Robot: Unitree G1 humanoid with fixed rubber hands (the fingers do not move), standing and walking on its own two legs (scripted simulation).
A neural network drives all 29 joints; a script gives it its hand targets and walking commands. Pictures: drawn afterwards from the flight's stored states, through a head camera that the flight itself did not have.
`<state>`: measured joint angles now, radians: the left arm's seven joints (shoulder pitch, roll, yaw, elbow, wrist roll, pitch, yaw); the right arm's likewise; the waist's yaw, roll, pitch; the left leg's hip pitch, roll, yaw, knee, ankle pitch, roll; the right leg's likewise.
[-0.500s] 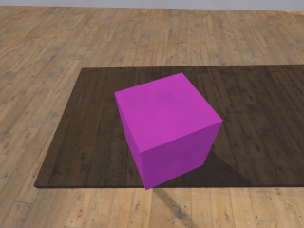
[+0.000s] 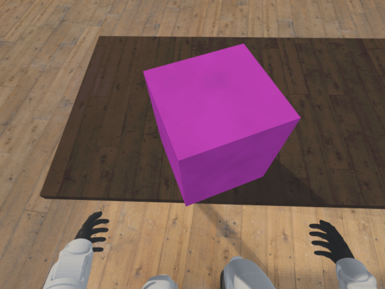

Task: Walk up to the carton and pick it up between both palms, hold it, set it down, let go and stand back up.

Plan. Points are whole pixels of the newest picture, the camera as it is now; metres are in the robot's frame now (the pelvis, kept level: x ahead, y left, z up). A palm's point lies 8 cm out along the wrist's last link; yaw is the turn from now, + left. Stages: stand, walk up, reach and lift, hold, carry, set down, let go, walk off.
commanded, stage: reach and lift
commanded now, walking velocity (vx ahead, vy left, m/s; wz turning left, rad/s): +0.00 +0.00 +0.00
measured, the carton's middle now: (212, 132) +0.42 -0.03 +0.02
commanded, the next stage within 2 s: none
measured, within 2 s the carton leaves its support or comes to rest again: neither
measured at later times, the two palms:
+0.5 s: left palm (91, 287) +0.13 +0.22 -0.05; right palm out of the picture +0.08 -0.30 -0.06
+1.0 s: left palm (111, 268) +0.16 +0.18 -0.03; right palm (367, 271) +0.14 -0.30 -0.03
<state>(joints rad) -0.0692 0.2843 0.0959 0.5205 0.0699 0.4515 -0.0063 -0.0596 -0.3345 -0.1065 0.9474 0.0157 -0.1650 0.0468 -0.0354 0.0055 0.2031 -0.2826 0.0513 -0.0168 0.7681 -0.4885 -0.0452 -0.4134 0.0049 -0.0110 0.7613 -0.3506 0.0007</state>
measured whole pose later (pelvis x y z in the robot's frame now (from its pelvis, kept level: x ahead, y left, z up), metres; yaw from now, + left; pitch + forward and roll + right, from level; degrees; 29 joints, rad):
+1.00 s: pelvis -0.05 -0.03 +0.01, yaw +0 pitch -4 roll +2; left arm 0.05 0.09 0.06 0.41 -0.02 0.24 0.20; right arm 0.10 -0.31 -0.10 0.59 0.10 -0.06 0.20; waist 0.00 -0.02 0.07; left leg -0.22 0.05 -0.01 0.62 -0.34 -0.06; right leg -0.37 0.01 -0.01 0.65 -0.22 -0.04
